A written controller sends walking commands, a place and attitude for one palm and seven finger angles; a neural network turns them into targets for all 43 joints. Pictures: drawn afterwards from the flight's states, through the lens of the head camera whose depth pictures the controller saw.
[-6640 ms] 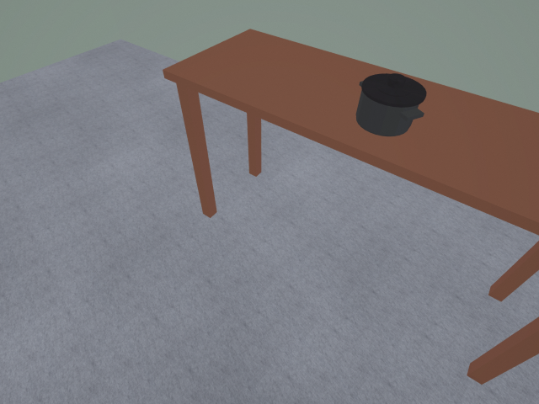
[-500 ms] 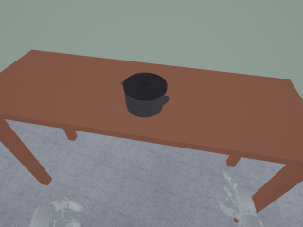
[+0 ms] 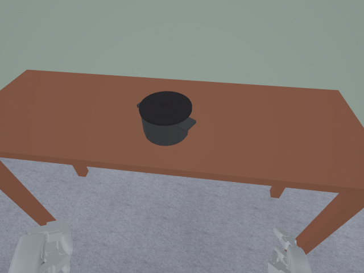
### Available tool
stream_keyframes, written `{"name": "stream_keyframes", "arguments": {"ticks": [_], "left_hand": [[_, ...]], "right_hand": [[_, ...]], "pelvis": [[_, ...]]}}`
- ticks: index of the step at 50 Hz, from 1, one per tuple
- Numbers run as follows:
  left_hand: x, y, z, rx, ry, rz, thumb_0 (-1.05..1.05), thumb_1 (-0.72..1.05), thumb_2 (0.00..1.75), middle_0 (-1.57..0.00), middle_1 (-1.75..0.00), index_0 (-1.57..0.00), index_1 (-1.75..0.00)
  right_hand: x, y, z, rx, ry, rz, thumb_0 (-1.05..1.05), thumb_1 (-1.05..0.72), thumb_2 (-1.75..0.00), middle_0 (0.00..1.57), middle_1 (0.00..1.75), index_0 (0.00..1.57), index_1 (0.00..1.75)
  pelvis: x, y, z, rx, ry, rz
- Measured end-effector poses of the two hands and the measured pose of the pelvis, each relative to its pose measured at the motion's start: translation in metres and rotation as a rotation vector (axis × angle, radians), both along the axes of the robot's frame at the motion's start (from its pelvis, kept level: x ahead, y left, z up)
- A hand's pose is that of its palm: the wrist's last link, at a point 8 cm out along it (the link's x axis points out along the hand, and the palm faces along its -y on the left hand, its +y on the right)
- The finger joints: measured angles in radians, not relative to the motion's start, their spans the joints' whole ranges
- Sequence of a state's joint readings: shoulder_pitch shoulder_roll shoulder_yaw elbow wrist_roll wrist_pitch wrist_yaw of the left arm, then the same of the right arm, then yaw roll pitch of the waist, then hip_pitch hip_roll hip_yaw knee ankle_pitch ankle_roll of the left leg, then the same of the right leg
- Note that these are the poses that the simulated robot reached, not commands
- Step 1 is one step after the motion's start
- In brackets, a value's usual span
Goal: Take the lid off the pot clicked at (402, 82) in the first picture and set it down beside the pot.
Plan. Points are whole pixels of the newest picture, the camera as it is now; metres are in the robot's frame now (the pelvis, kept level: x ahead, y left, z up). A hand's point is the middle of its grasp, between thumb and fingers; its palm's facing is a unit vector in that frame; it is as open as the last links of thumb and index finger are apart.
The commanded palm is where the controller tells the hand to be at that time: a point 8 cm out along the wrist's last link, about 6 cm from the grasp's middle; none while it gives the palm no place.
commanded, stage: raise the hand higher, near the body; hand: left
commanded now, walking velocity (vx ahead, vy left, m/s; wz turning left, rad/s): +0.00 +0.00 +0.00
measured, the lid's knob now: (165, 100) +0.55 +0.12 +0.09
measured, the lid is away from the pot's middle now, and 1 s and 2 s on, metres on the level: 0.00 0.00 0.00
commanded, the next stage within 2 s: reach forward and open the fingers in 0.44 s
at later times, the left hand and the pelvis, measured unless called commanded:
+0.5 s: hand (62, 220) +0.17 +0.24 +0.11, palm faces +0.31 -0.87 -0.37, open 3.1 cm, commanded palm +0.12 +0.27 +0.14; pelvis +0.00 +0.00 +0.00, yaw +0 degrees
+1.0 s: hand (53, 211) +0.18 +0.26 +0.10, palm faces -0.13 -0.12 -0.98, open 3.8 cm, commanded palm +0.18 +0.26 +0.17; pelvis -0.02 +0.00 -0.01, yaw +1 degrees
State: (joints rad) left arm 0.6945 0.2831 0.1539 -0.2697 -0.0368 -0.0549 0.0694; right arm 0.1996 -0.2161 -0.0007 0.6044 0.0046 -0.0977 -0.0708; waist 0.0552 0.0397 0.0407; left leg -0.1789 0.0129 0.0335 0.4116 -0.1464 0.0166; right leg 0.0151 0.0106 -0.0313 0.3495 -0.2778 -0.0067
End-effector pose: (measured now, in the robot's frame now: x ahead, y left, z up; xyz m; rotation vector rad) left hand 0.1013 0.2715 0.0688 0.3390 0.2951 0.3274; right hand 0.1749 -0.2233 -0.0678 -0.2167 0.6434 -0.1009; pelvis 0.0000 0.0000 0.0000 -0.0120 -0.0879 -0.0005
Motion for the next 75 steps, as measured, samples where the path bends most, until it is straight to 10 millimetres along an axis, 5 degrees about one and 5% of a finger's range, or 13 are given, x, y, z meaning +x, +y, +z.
{"name": "stream_keyframes", "arguments": {"ticks": [12,28,34,43,55,75], "left_hand": [[0.016,0.003,0.026,0.025,-0.123,-0.019,0.02,0.89,0.9,-1.3,-1.5,-1.3,-1.5],[0.035,0.004,0.065,0.094,-0.267,-0.048,0.02,0.89,0.9,-1.3,-1.5,-1.3,-1.5],[0.047,-0.009,0.084,0.615,-0.119,-0.18,0.01,0.85,0.91,-1.28,-1.45,-1.29,-1.46],[0.055,-0.001,0.087,1.052,0.127,-0.32,0.01,0.63,1.03,-1.21,-1.22,-1.22,-1.22],[0.081,-0.005,0.098,1.1,0.194,-0.515,0.0,0.26,1.26,-1.09,-0.81,-1.09,-0.81],[0.111,-0.003,0.119,1.109,0.106,-0.531,0.0,-0.28,1.47,-0.87,-0.17,-0.87,-0.17]], "right_hand": [[0.026,0.019,0.014,0.018,-0.068,0.056,0.01,-0.9,-0.9,0.2,0.3,0.2,0.3],[0.014,0.022,0.0,0.034,-0.006,0.066,0.01,-0.9,-0.9,0.2,0.3,0.21,0.3],[0.013,0.015,-0.011,0.037,0.061,0.093,0.01,-0.9,-0.9,0.2,0.3,0.2,0.3],[0.017,0.012,-0.024,0.078,0.109,0.071,0.01,-0.9,-0.9,0.2,0.3,0.2,0.3],[0.019,0.019,-0.01,0.081,0.048,0.095,0.01,-0.9,-0.9,0.2,0.3,0.2,0.3],[-0.012,0.034,-0.022,0.089,0.122,0.118,0.01,-0.9,-0.9,0.2,0.3,0.2,0.3]], "pelvis": [[0.004,0.003,0.0,0.001,-0.004,0.0],[0.003,0.004,0.0,0.0,-0.004,-0.004],[-0.006,0.005,-0.005,-0.004,0.047,-0.007],[-0.017,0.004,-0.01,-0.007,0.062,0.004],[-0.028,0.003,-0.006,-0.012,0.014,0.024],[-0.045,0.016,-0.004,-0.015,0.006,0.027]]}}
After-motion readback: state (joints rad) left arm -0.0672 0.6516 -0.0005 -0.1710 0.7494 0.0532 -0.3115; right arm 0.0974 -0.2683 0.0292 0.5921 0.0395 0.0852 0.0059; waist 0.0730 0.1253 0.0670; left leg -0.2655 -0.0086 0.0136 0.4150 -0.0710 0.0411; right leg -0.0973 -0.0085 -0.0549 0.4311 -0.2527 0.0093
